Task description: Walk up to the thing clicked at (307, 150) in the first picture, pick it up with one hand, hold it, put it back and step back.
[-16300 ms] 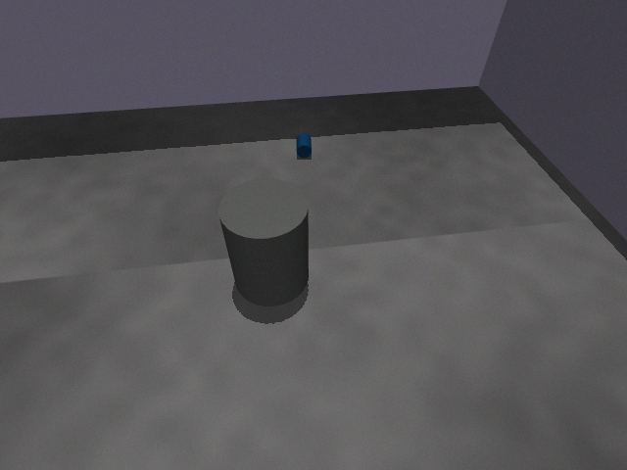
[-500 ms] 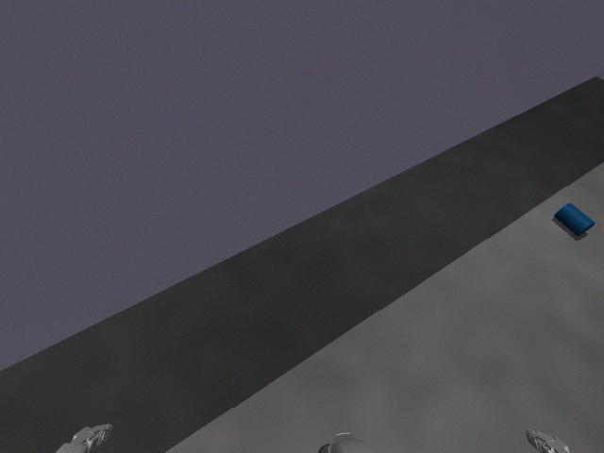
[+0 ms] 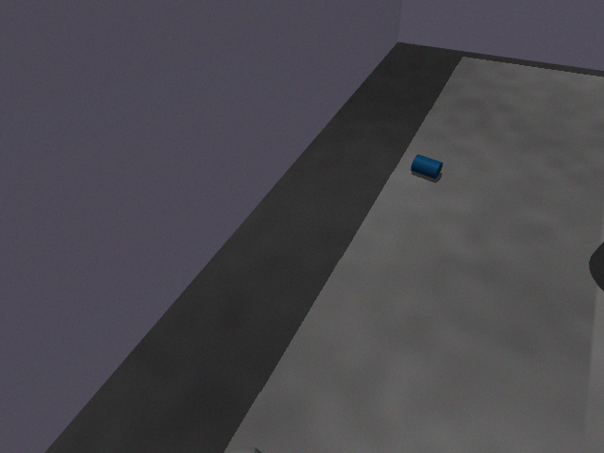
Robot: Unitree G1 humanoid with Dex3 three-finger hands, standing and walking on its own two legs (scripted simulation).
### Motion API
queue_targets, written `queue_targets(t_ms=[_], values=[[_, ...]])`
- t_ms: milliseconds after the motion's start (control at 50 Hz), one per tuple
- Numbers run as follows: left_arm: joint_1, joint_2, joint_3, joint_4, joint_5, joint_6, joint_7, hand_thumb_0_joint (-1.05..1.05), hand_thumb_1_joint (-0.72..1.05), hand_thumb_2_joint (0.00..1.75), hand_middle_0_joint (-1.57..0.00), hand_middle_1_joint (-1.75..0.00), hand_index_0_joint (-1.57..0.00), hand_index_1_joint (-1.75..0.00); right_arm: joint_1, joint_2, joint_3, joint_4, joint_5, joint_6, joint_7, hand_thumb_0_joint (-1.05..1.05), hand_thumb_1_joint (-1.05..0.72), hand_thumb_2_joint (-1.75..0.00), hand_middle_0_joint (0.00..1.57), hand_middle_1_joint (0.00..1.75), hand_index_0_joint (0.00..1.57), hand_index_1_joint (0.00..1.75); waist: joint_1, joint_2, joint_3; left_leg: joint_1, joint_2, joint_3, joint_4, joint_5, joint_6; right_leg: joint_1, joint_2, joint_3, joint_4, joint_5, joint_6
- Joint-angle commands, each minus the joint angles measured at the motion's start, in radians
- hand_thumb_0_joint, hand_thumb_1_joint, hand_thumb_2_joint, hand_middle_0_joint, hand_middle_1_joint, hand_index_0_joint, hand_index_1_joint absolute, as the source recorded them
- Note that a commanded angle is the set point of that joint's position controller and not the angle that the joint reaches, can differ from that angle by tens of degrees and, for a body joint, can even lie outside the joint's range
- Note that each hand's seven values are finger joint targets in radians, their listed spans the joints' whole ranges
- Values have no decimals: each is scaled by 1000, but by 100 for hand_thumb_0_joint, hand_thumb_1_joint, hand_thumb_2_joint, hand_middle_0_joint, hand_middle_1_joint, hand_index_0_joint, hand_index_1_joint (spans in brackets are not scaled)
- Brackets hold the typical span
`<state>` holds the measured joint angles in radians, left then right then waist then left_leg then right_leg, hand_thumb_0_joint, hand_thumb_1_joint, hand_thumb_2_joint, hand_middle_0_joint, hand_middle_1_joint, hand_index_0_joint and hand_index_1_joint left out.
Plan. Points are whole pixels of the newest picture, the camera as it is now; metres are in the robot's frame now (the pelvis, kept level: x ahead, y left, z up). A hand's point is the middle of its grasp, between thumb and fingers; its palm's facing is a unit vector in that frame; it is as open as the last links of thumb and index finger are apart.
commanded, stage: walk up
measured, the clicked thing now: (426, 166) +1.45 -0.54 -0.72
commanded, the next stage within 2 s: none
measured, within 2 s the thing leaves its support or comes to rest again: neither
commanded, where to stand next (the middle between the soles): +0.10 +0.03 m, yaw -33 degrees
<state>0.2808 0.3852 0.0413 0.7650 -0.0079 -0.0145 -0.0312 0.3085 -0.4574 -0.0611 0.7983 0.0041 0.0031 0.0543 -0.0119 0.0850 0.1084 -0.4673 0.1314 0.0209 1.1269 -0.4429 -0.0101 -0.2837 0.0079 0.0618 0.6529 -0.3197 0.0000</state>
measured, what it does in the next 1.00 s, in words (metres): steps on the spot, turning right: left foot, then right foot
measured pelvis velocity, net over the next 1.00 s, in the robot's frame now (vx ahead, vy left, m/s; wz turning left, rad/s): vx -0.01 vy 0.08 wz -0.51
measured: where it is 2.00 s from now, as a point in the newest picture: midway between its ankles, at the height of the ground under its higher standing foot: outside the picture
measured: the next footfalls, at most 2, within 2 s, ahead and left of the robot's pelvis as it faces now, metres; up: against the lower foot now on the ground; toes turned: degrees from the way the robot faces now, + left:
left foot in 0.24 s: +0.17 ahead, +0.16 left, +0.00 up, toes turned -8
right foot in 0.58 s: +0.00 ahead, -0.09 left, +0.00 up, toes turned -32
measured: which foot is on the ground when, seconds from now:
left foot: up 0.00-0.22, down 0.24-0.62, up 0.64-0.92, down 0.94-1.00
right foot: down 0.00-0.28, up 0.30-0.56, down 0.58-1.00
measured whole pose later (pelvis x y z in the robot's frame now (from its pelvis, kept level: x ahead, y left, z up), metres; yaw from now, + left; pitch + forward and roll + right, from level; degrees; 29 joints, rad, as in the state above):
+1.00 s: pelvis -0.01 +0.08 -0.02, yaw -29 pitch -2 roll +2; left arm 0.26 0.41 0.05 0.82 0.02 0.00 0.01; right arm 0.26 -0.41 -0.04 0.88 -0.04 -0.03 0.00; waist 0.00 -0.04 0.10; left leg -0.34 0.02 0.06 0.75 -0.38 -0.01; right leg -0.44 0.05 0.15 0.87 -0.41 -0.02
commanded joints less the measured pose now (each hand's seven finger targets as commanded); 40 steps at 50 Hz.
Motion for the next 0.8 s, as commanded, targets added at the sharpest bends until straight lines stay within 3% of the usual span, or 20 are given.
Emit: queue_targets(t_ms=[0, 100, 160, 200, 220, 240, 260, 280, 300, 340, 380, 460, 500, 560, 580, 600, 620, 640, 700, 780], values=[[-9, 323, 95, -67, 4, -48, 58, 0, 90, 90, -20, -30, -20, -30, 6, -168, -58, -103, -21, -17, -14, 0, -90, -90, 20, 30, 20, 30, -13, -234, -22, -84, 5, -25, -49, 103, 16, -36, -179, 268, -229, 273, -194], [11, 297, 70, -96, 19, -54, 90, 0, 90, 90, -20, -30, -20, -30, -49, -130, -68, -133, -17, 14, -32, 0, -90, -90, 20, 30, 20, 30, -9, -249, -44, 34, -40, -28, -114, 163, 35, -180, -173, 250, -76, 669, -197], [21, 301, 68, -124, 22, -39, 100, 0, 90, 90, -20, -30, -20, -30, -84, -126, -78, -148, -18, 9, -40, 0, -90, -90, 20, 30, 20, 30, -1, -257, -101, 90, -98, -29, -236, 125, 54, -161, -137, 293, 29, 630, -184], [-27, 301, 63, -145, 14, -31, 108, 0, 90, 90, -20, -30, -20, -30, 1, -114, -86, -130, -25, -2, -43, 0, -90, -90, 20, 30, 20, 30, -67, -238, -144, 261, -118, -28, -454, 243, 70, -214, -104, 261, 136, 584, -132], [-1, 248, 50, -157, 4, -29, 111, 0, 90, 90, -20, -30, -20, -30, 31, -150, -95, -123, -35, -13, -46, 0, -90, -90, 20, 30, 20, 30, -71, -114, -175, 330, -66, -103, -565, 387, 85, -227, -30, 198, 251, 460, -69], [55, 182, 36, -156, -6, -24, 112, 0, 90, 90, -20, -30, -20, -30, 40, -218, -115, -137, -46, -19, -50, 0, -90, -90, 20, 30, 20, 30, -66, 123, -222, 430, 158, -343, -603, 619, 135, -339, 106, 91, 481, 74, -8], [129, 189, 35, -128, -3, -10, 125, 0, 90, 90, -20, -30, -20, -30, -6, -207, -110, -158, -35, -14, -52, 0, -90, -90, 20, 30, 20, 30, -19, 81, -223, 413, 290, -411, -646, 658, 179, -357, 97, 60, 580, -275, 0], [156, 219, 41, -116, 0, -7, 131, 0, 90, 90, -20, -30, -20, -30, -51, -269, -127, -158, -16, -16, -51, 0, -90, -90, 20, 30, 20, 30, -21, 138, -259, 423, 368, -491, -648, 645, 288, -364, 57, 49, 688, -312, 2], [124, 245, 42, -95, 6, -12, 130, 0, 90, 90, -20, -30, -20, -30, -79, -239, -125, -165, -17, -13, -51, 0, -90, -90, 20, 30, 20, 30, -24, 101, -212, 327, 333, -449, -658, 568, 301, -350, 28, 57, 713, -283, -1], [54, 258, 62, -80, 2, -13, 103, 0, 90, 90, -20, -30, -20, -30, -118, -171, -98, -178, -31, -13, -52, 0, -90, -90, 20, 30, 20, 30, -25, 105, -162, 219, 190, -247, -624, 530, 246, -297, 7, 33, 668, -209, -10], [57, 229, 64, -79, -3, -4, 78, 0, 90, 90, -20, -30, -20, -30, -126, -193, -90, -175, -31, -13, -52, 0, -90, -90, 20, 30, 20, 30, -18, 149, -156, 172, 136, -150, -609, 391, 217, -255, 10, -6, 584, -155, -17], [27, 221, 71, -87, 13, -4, 53, 0, 90, 90, -20, -30, -20, -30, -54, -218, -89, -169, -36, -17, -52, 0, -90, -90, 20, 30, 20, 30, -49, 117, -203, 290, 185, -173, -586, 290, 245, -255, -7, -55, 359, -193, 2], [49, 224, 79, -79, 21, -5, 48, 0, 90, 90, -20, -30, -20, -30, -62, -237, -89, -172, -33, -16, -49, 0, -90, -90, 20, 30, 20, 30, -27, 105, -201, 240, 239, -195, -586, 261, 251, -178, -2, -68, 280, -249, -6], [147, 240, 105, -4, 34, -21, 52, 0, 90, 90, -20, -30, -20, -30, -135, -195, -69, -173, -29, -3, -45, 0, -90, -90, 20, 30, 20, 30, 53, 9, -171, 19, 171, -60, -386, 153, 163, 87, 29, -56, -67, -75, -45], [158, 280, 124, -5, 40, -28, 57, 0, 90, 90, -20, -30, -20, -30, -113, -138, -47, -175, -25, -2, -44, 0, -90, -90, 20, 30, 20, 30, 66, -136, -137, -120, 97, 19, -205, 69, 100, 150, -48, 151, -182, -150, -90], [102, 355, 135, -37, 51, -34, 62, 0, 90, 90, -20, -30, -20, -30, -95, -70, -23, -178, -16, 3, -50, 0, -90, -90, 20, 30, 20, 30, 38, -344, -57, -346, -49, 78, -53, -126, 17, 131, -270, 563, -271, -160, -179], [28, 404, 131, -72, 54, -27, 67, 0, 90, 90, -20, -30, -20, -30, -203, -157, -47, -185, -19, 3, -74, 0, -90, -90, 20, 30, 20, 30, 71, -291, -29, -243, -19, -41, -20, -173, 14, -84, -358, 655, -286, -101, -289], [-24, 385, 127, -74, 48, -22, 66, 0, 90, 90, -20, -30, -20, -30, -182, -198, -62, -155, -22, -5, -74, 0, -90, -90, 20, 30, 20, 30, 38, -279, -4, -140, 3, -57, -35, -156, 18, -182, -347, 612, -259, -62, -293], [-30, 276, 99, -50, 35, -37, 70, 0, 90, 90, -20, -30, -20, -30, -103, -157, -48, -70, -3, -13, -59, 0, -90, -90, 20, 30, 20, 30, -6, -211, -24, -145, -30, -20, -68, -1, 29, -25, -172, 321, -142, 212, -184], [8, 282, 98, -46, 38, -38, 66, 0, 90, 90, -20, -30, -20, -30, -90, -167, -41, -44, -20, -15, -63, 0, -90, -90, 20, 30, 20, 30, 26, -248, -86, -94, -52, -5, -120, 2, 22, -4, -141, 359, -147, 73, -193]])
